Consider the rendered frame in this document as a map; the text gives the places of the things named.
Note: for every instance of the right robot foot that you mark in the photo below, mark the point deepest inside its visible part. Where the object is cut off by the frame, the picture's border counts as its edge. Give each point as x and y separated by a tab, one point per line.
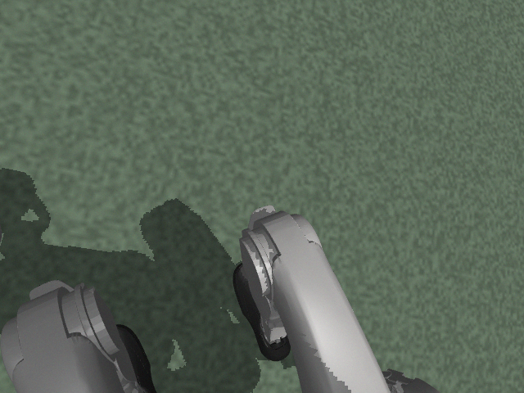
275	351

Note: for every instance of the left robot foot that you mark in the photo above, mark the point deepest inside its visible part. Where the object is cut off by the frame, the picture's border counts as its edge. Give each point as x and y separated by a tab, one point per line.
139	360

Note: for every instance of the right robot hand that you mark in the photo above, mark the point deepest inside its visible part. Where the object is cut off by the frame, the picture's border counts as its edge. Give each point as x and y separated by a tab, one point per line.
398	383

